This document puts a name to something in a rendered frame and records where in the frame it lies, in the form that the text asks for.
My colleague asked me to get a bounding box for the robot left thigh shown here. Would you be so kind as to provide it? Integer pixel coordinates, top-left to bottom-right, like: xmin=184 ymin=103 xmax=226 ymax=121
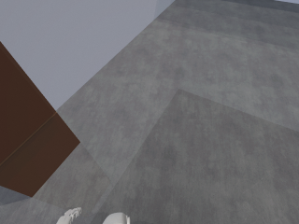
xmin=103 ymin=212 xmax=131 ymax=224

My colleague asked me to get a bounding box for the cupboard door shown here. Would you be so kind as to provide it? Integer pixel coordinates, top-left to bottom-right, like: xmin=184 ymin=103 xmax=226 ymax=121
xmin=0 ymin=49 xmax=53 ymax=162

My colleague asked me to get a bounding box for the robot left hand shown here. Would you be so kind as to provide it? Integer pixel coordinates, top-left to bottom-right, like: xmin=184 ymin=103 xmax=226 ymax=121
xmin=56 ymin=207 xmax=82 ymax=224

